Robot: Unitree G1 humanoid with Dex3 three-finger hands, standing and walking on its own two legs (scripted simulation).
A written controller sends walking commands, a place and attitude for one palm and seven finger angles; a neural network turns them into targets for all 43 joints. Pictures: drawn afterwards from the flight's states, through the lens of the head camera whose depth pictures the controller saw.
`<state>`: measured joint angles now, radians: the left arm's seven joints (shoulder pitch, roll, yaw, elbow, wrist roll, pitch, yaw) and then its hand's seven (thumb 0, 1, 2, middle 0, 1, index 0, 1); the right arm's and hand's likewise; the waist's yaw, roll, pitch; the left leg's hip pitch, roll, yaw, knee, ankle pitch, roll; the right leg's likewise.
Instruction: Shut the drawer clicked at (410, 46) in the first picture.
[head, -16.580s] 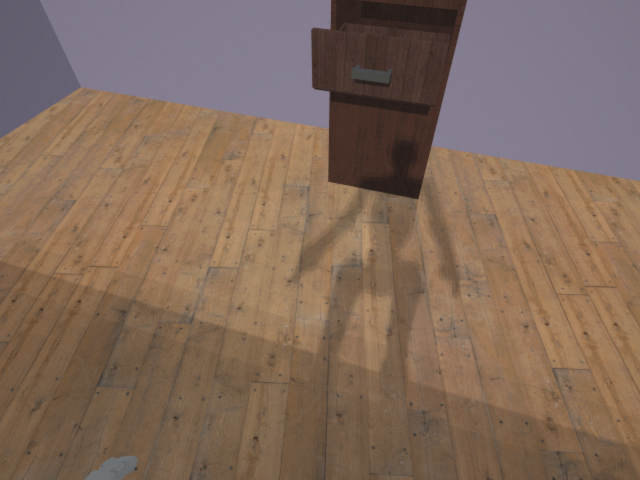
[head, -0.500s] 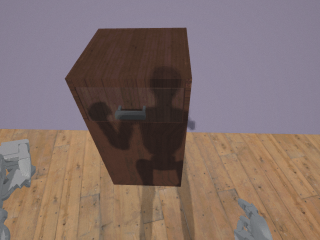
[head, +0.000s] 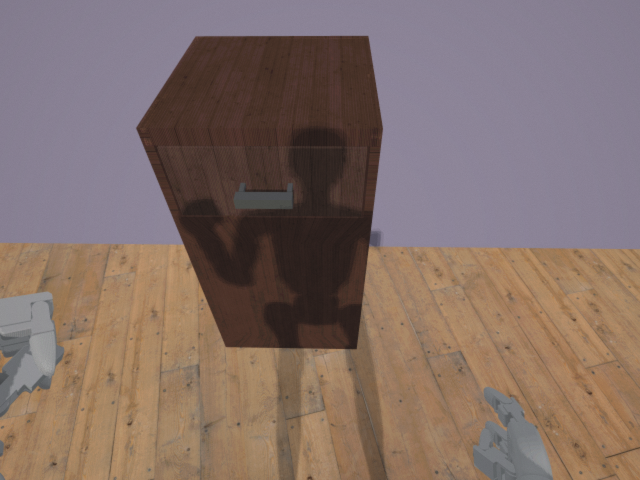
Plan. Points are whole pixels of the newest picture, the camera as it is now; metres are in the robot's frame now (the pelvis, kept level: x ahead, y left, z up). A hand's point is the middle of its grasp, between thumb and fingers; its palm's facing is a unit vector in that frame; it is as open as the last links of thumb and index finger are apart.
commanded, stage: step back with the hand held close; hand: left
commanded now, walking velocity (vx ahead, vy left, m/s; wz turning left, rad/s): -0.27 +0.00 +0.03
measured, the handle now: (265, 193) +0.64 +0.17 -0.04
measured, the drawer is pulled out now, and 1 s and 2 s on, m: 0.00 0.00 0.00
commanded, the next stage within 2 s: stop stepping back and stand still in 0.76 s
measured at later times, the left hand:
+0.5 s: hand (20, 452) +0.11 +0.23 +0.17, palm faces +0.44 -0.78 -0.45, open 3.2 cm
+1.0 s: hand out of the picture +0.02 +0.22 +0.17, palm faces +0.31 -0.85 -0.43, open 3.2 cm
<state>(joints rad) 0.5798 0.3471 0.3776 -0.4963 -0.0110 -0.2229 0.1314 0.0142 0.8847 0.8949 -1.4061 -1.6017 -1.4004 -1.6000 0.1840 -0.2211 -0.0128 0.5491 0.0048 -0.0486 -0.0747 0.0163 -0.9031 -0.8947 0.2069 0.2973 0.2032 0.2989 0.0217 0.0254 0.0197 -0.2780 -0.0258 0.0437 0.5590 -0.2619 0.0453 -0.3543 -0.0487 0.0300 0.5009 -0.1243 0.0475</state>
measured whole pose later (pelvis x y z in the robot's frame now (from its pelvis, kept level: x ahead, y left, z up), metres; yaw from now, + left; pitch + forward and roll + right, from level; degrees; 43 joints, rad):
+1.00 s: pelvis -0.20 -0.01 +0.00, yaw -2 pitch +1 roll +0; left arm 0.53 0.42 0.40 -0.57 -0.03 -0.27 0.12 0.01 0.88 0.90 -1.41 -1.60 -1.40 -1.60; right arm 0.15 -0.16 0.00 0.62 -0.01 -0.16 -0.06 0.02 -0.90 -0.89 0.21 0.30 0.20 0.30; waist -0.01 -0.07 0.05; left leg -0.39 0.00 0.11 0.52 -0.16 0.07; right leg -0.41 0.00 0.08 0.83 -0.46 0.03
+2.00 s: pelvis -0.31 +0.04 +0.01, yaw -4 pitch -3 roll -1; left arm 0.56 0.42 0.38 -0.64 -0.01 -0.21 0.15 0.02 0.88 0.90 -1.41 -1.60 -1.40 -1.60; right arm 0.24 -0.17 0.01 0.63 -0.01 -0.17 -0.05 0.02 -0.90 -0.89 0.20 0.30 0.20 0.30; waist -0.02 -0.05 0.04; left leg -0.26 0.03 0.08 0.50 -0.20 0.04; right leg -0.43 -0.01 -0.05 0.89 -0.39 0.00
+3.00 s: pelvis -0.30 +0.02 +0.01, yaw -4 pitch -1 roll +0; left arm 0.26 0.14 0.00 1.12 0.01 0.00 0.03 0.01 0.90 0.90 -0.24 -0.35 -0.23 -0.35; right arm 0.29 -0.14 -0.01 1.12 -0.02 0.01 -0.02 0.02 -0.92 -0.89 0.20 0.30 0.20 0.30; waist 0.00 0.03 0.03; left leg -0.22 0.03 0.09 0.42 -0.18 0.01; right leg -0.18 -0.04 -0.07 0.43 -0.23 0.01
